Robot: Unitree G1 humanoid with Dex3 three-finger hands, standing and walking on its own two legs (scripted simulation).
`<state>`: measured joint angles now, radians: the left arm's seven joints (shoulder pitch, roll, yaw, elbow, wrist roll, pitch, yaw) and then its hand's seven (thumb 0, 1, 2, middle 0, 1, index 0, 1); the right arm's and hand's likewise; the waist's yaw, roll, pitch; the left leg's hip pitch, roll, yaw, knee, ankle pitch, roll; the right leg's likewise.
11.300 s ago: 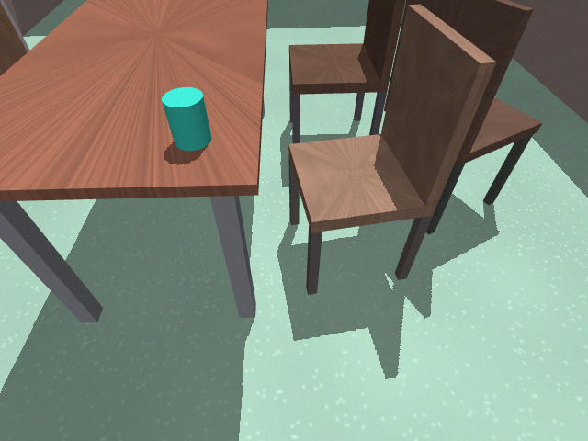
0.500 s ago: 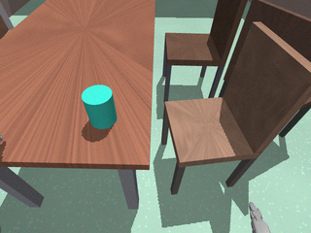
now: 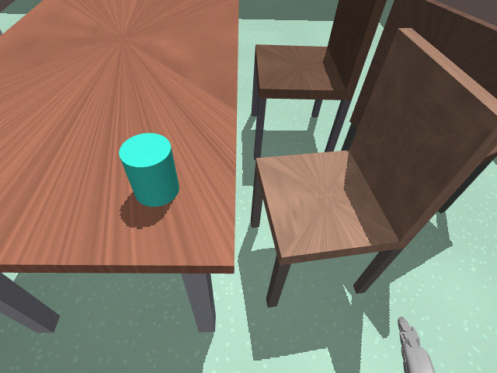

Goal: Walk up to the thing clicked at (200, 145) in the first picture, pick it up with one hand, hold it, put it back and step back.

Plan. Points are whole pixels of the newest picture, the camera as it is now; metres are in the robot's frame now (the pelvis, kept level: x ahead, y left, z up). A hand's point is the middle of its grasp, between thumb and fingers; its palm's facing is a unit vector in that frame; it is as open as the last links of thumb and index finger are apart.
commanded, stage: go down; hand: left
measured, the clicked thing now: (151, 170) +0.48 +0.19 +0.05
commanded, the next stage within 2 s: approach in 0.44 s
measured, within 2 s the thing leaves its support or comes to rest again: neither
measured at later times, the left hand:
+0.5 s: hand out of the picture +0.37 +0.38 +0.17, palm faces +0.21 -0.98 +0.00, open 17.5 cm
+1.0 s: hand (90, 193) +0.41 +0.27 +0.06, palm faces +0.06 -1.00 +0.06, open 17.5 cm
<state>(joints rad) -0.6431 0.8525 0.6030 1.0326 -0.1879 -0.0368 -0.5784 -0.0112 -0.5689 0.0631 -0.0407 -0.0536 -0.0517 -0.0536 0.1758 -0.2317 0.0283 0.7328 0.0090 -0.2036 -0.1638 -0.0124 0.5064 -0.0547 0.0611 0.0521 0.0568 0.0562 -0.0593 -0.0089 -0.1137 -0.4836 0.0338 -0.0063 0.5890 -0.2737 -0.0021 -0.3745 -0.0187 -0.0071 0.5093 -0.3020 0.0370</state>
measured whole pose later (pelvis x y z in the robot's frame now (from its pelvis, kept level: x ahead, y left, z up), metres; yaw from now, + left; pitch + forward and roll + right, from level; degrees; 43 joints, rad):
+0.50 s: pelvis -0.01 +0.00 +0.00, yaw +0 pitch +9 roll -2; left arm -0.64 0.84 0.62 1.03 -0.18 -0.03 -0.57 -0.01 -0.56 0.04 -0.04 -0.05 -0.06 -0.05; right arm 0.21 -0.24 0.03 0.66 0.01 -0.20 -0.15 -0.01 0.50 -0.05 0.06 0.05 0.06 0.06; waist -0.06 -0.01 -0.11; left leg -0.50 0.03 -0.01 0.62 -0.28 0.00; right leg -0.39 -0.02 -0.01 0.54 -0.31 0.04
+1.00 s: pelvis -0.02 +0.00 -0.02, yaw -1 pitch +13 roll -2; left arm -0.66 0.58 0.45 1.03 -0.19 -0.19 -0.41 -0.01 -0.55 0.05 -0.04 -0.06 -0.05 -0.06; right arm 0.23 -0.23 0.03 0.50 -0.01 -0.18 -0.09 -0.01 0.54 -0.04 0.06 0.05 0.06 0.06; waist -0.11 -0.02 -0.10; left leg -0.66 0.04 -0.01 0.76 -0.32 0.00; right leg -0.56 -0.01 0.00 0.69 -0.35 0.04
